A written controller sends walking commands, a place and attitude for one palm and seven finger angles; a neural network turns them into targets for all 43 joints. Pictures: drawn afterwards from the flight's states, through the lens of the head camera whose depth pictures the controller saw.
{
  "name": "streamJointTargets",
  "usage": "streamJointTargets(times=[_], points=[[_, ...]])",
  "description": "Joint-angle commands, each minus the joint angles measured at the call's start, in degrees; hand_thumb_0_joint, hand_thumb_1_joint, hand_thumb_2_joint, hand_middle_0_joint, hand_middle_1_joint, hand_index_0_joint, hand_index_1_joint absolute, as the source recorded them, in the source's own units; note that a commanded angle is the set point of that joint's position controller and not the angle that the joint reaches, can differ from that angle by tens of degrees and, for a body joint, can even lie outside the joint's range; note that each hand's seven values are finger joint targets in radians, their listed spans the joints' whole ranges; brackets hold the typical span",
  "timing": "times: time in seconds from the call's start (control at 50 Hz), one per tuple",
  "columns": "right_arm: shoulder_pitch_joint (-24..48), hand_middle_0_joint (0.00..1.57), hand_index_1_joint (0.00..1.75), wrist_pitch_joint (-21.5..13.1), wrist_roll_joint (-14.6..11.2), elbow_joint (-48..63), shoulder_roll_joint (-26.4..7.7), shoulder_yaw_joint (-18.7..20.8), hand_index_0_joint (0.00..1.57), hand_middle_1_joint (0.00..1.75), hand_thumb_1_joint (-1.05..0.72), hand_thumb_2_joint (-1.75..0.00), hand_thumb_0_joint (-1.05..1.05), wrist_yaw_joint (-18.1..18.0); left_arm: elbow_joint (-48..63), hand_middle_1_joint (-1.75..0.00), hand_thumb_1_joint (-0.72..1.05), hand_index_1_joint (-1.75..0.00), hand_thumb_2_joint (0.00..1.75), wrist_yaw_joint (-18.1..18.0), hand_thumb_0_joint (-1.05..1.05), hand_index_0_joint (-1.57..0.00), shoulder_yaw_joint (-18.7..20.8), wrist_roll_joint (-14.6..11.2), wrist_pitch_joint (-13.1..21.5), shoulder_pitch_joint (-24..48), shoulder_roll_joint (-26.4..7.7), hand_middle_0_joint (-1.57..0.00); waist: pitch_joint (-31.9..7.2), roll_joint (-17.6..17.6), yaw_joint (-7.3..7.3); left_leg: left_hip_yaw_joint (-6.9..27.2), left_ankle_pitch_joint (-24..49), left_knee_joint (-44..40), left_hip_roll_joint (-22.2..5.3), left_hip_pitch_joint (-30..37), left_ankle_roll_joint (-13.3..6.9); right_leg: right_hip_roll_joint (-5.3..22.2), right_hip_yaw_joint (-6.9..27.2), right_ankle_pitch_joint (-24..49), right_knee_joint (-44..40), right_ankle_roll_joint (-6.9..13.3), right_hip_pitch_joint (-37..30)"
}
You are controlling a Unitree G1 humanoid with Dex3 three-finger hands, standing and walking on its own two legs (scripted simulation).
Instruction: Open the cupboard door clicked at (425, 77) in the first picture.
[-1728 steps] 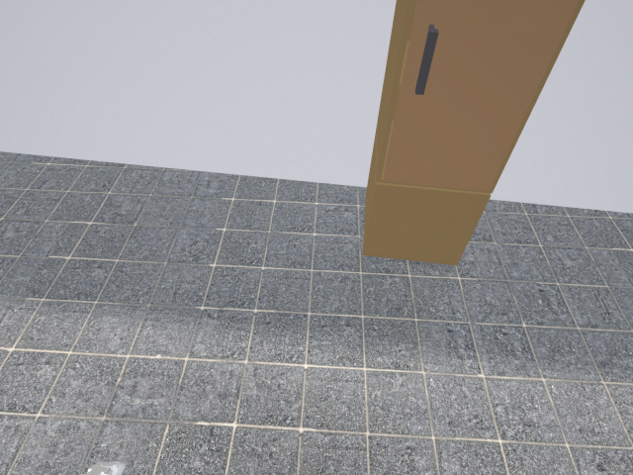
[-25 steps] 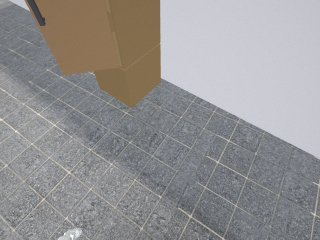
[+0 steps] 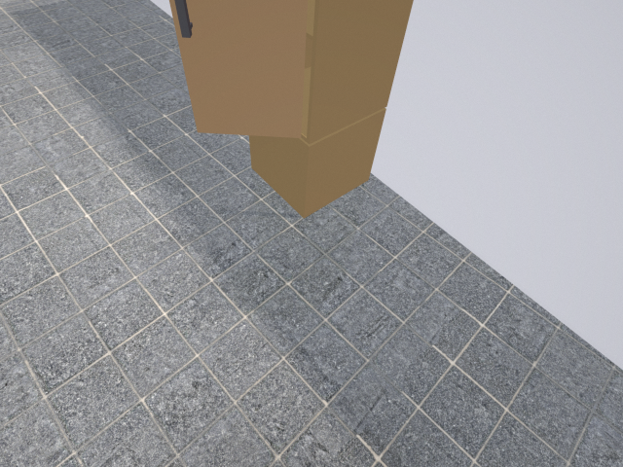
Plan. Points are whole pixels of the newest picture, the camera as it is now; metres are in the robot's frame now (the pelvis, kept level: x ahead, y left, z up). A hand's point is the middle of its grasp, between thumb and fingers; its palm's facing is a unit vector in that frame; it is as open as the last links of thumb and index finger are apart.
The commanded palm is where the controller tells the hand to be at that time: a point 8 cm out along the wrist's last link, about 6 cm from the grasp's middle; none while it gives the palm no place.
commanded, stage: take the last steps up to it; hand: left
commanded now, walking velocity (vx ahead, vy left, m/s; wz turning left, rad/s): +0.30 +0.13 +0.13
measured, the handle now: (182, 0) +1.07 +0.42 +0.08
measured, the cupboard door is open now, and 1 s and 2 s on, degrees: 50 50 50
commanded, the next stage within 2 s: come to a stop and stand still in 1.30 s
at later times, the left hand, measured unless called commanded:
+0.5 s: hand (202, 418) +0.20 +0.18 -0.15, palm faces +0.13 -0.97 -0.22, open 7.1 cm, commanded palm none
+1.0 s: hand (168, 325) +0.34 +0.27 -0.16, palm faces +0.10 -0.98 -0.17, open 7.3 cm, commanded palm none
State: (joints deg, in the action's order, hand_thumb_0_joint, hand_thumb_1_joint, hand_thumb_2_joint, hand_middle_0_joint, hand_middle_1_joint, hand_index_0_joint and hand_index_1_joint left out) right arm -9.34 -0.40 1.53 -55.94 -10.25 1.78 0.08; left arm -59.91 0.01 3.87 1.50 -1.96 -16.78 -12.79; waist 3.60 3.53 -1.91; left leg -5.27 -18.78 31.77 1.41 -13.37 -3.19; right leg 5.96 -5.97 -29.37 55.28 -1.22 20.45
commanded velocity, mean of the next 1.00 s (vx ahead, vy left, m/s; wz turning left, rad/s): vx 0.30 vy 0.09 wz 0.01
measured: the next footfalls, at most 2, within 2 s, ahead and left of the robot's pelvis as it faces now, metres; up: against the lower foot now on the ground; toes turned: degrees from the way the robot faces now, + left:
right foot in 0.32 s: +0.18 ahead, -0.12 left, +0.00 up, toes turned -6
left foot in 0.74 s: +0.35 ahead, +0.18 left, +0.00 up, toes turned +13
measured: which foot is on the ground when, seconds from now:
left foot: down 0.00-0.32, up 0.34-0.72, down 0.74-1.00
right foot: up 0.00-0.30, down 0.32-0.74, up 0.76-1.00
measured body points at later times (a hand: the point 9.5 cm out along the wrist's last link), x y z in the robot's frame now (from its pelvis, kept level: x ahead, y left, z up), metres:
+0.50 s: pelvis +0.14 -0.01 +0.01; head +0.16 -0.02 +0.46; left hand +0.19 +0.23 -0.13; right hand +0.12 -0.24 -0.15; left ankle +0.11 +0.12 -0.66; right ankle +0.14 -0.11 -0.73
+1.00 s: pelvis +0.32 +0.09 +0.01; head +0.34 +0.11 +0.46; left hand +0.33 +0.33 -0.15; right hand +0.38 -0.14 -0.13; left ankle +0.31 +0.17 -0.73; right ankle +0.34 -0.03 -0.66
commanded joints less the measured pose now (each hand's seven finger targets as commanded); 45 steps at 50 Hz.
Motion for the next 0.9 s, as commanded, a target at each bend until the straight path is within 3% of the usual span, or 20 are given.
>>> streamJointTargets(times=[0.0,0.06,0.18,0.22,0.26,0.28,0.3,0.32,0.36,0.4,0.44,0.52,0.62,0.68,0.7,0.72,0.74,0.78,0.82,0.88], points=[[-8.5,0.20,0.30,-1.7,0.0,0.4,-8.8,1.6,0.20,0.30,-0.90,-0.90,0.00,-1.4,6.9,-0.30,0.90,-0.30,0.90,1.2,0.00,-0.20,0.3,0.0,2.7,7.3,-2.9,-0.20,0.7,-9.3,2.96,18.9,7.2,-20.5,-16.4,9.3,-8.6,1.6,4.4,7.6,10.8,0.3,17.5],[-10.2,0.20,0.30,-2.5,-0.3,-0.9,-8.2,1.4,0.20,0.30,-0.90,-0.90,0.00,-1.3,5.6,-0.30,0.90,-0.30,0.90,1.3,0.00,-0.20,-0.1,-0.1,2.6,5.8,-2.0,-0.20,-1.1,-8.6,2.13,12.8,16.6,-20.1,-13.8,10.6,-8.1,1.2,2.6,10.9,4.6,-0.3,14.2],[-14.7,0.20,0.30,-2.5,0.0,-4.2,-7.7,1.3,0.20,0.30,-0.90,-0.90,0.00,-1.1,7.5,-0.30,0.90,-0.30,0.90,1.3,0.00,-0.20,-1.0,-0.2,3.1,11.6,-0.6,-0.20,1.4,-9.6,3.46,10.9,18.6,-18.8,-13.9,9.1,-8.3,-0.8,-0.3,11.6,-13.1,-0.1,6.9],[-14.3,0.20,0.30,-2.4,0.1,-4.9,-7.6,1.3,0.20,0.30,-0.90,-0.90,0.00,-1.0,7.2,-0.30,0.90,-0.30,0.90,1.3,0.00,-0.20,-0.7,-0.1,3.5,10.0,-1.1,-0.20,1.5,-8.6,2.16,10.3,16.3,-16.4,-13.3,7.0,-7.3,-2.1,-1.1,12.7,-18.0,0.3,1.1],[-13.2,0.20,0.30,-2.3,-0.3,-5.3,-6.9,1.2,0.20,0.30,-0.90,-0.90,0.00,-1.1,4.9,-0.30,0.90,-0.30,0.90,1.2,0.00,-0.20,0.3,0.0,3.9,2.9,-2.5,-0.20,0.3,-6.0,-1.50,7.6,15.2,-7.5,-9.8,0.0,-4.4,-2.9,-1.1,17.0,-25.3,1.4,-13.3],[-12.9,0.20,0.30,-2.7,-0.9,-4.8,-5.7,1.0,0.20,0.30,-0.90,-0.90,0.00,-0.8,2.7,-0.30,0.90,-0.30,0.90,0.8,0.00,-0.20,1.3,0.2,4.6,-5.1,-6.1,-0.20,-3.7,0.2,-4.78,3.9,11.1,4.5,-5.7,-8.4,-1.9,3.8,7.5,14.0,-29.0,3.9,-26.7],[-13.8,0.20,0.30,-2.9,-1.1,-3.1,-3.7,1.0,0.20,0.30,-0.90,-0.90,0.00,-0.5,0.7,-0.30,0.90,-0.30,0.90,0.2,0.00,-0.20,2.7,0.3,4.9,-12.2,-11.6,-0.20,-7.7,13.8,-6.29,-0.5,-8.0,20.7,1.1,-21.0,1.3,19.6,28.7,12.5,-36.8,10.3,-36.9],[-11.7,0.20,0.30,-2.1,-0.8,-2.2,-6.1,1.6,0.20,0.30,-0.90,-0.90,0.00,-0.5,0.9,-0.30,0.90,-0.30,0.90,-0.4,0.00,-0.20,2.7,-0.6,4.8,-12.5,-11.4,-0.20,-6.8,13.4,-5.97,4.2,-15.4,32.9,-1.6,-22.6,1.7,24.9,36.0,5.5,-43.1,13.4,-30.7],[-5.0,0.20,0.30,-1.3,-0.3,-1.7,-4.4,2.0,0.20,0.30,-0.90,-0.90,0.00,0.0,3.0,-0.30,0.90,-0.30,0.90,-1.0,0.00,-0.20,1.3,-0.5,4.6,-3.7,-6.1,-0.20,3.9,4.4,-2.71,8.0,-4.5,37.1,-6.7,-24.4,2.3,20.8,27.9,-2.8,-46.6,11.5,-13.0],[-8.3,0.20,0.30,-0.1,0.1,-3.4,-1.4,1.6,0.20,0.30,-0.90,-0.90,0.00,0.7,3.6,-0.30,0.90,-0.30,0.90,-0.8,0.00,-0.20,0.3,-0.4,5.5,-0.4,-2.5,-0.20,2.6,3.8,0.66,6.3,2.9,33.3,-8.0,-19.3,3.8,15.6,15.2,5.9,-47.5,7.9,-6.5],[-10.7,0.20,0.30,0.2,0.2,-4.4,-0.4,1.7,0.20,0.30,-0.90,-0.90,0.00,1.1,3.0,-0.30,0.90,-0.30,0.90,-0.7,0.00,-0.20,0.5,-0.2,6.3,-0.5,-1.8,-0.20,0.3,4.4,1.87,3.9,5.8,28.1,-8.2,-16.8,4.8,13.1,8.1,12.7,-47.3,7.1,-7.0],[-6.1,0.20,0.30,-0.2,-0.1,-2.2,0.7,1.6,0.20,0.30,-0.90,-0.90,0.00,1.9,0.9,-0.30,0.90,-0.30,0.90,-0.3,0.00,-0.20,0.6,-0.1,7.0,-3.2,-3.3,-0.20,0.8,1.9,0.52,0.6,7.6,15.6,-7.3,-17.5,5.8,12.2,4.7,22.5,-46.1,7.8,-11.6],[0.3,0.20,0.30,-1.4,-0.3,0.9,-0.8,1.4,0.20,0.30,-0.90,-0.90,0.00,2.5,-1.0,-0.30,0.90,-0.30,0.90,-0.3,0.00,-0.20,0.9,0.2,6.5,-4.3,-5.8,-0.20,0.7,5.5,-0.67,-1.1,6.0,4.1,-5.7,-13.0,5.0,13.2,3.9,24.8,-42.0,7.2,-14.3],[-5.5,0.20,0.30,-2.2,-0.1,-0.8,-3.5,1.6,0.20,0.30,-0.90,-0.90,0.00,1.9,-1.3,-0.30,0.90,-0.30,0.90,-0.4,0.00,-0.20,1.2,-0.2,5.7,-2.9,-5.9,-0.20,-0.6,2.5,3.37,-4.1,8.2,-4.6,-2.7,2.4,3.9,10.2,0.5,25.1,-33.5,5.0,-8.3],[-12.7,0.20,0.30,-2.6,0.2,-2.9,-7.0,2.6,0.20,0.30,-0.90,-0.90,0.00,1.2,-0.8,-0.30,0.90,-0.30,0.90,-0.2,0.00,-0.20,0.8,-0.2,5.4,-3.1,-4.3,-0.20,-3.9,-5.1,6.42,-1.1,6.3,-6.3,-5.5,13.1,2.6,7.3,-2.2,24.2,-21.8,3.7,-3.2],[-19.4,0.20,0.30,-2.7,1.0,-4.1,-13.7,4.4,0.20,0.30,-0.90,-0.90,0.00,0.3,0.5,-0.30,0.90,-0.30,0.90,0.2,0.00,-0.20,0.3,-0.6,5.1,-4.7,-0.8,-0.20,-8.7,-20.3,8.35,17.2,4.8,-9.4,-18.6,22.2,-2.2,-0.7,-5.8,5.0,-5.1,1.1,8.6],[-23.3,0.20,0.30,-2.1,0.8,-4.7,-15.1,4.4,0.20,0.30,-0.90,-0.90,0.00,-0.5,3.0,-0.30,0.90,-0.30,0.90,0.0,0.00,-0.20,-0.1,-0.4,5.2,-0.9,-0.5,-0.20,-9.5,-21.0,9.98,26.1,4.4,-16.0,-24.7,22.2,-6.8,-3.4,-1.4,-5.8,8.6,1.8,14.6],[-14.7,0.20,0.30,-2.3,0.2,-2.6,-11.2,3.4,0.20,0.30,-0.90,-0.90,0.00,-1.1,3.3,-0.30,0.90,-0.30,0.90,0.0,0.00,-0.20,0.0,-0.5,4.9,3.4,-0.2,-0.20,-5.4,-15.0,6.77,23.3,-1.3,-18.9,-24.6,11.8,-7.7,1.2,5.0,2.8,19.1,2.6,18.8],[-9.5,0.20,0.30,-3.3,0.1,-1.4,-6.7,2.0,0.20,0.30,-0.90,-0.90,0.00,-1.3,1.3,-0.30,0.90,-0.30,0.90,0.7,0.00,-0.20,0.2,0.0,4.2,0.6,0.5,-0.20,-2.0,-9.3,3.14,15.0,2.6,-21.0,-21.0,4.5,-5.2,3.1,5.5,9.2,16.4,2.0,15.1],[-9.2,0.20,0.30,-4.2,-0.1,-2.2,-5.4,1.6,0.20,0.30,-0.90,-0.90,0.00,-1.3,1.0,-0.30,0.90,-0.30,0.90,0.8,0.00,-0.20,0.0,0.1,3.2,-1.2,1.9,-0.20,-2.5,-9.5,1.43,8.3,10.6,-22.4,-18.6,4.7,-5.7,2.6,4.6,13.0,10.7,1.0,13.6]])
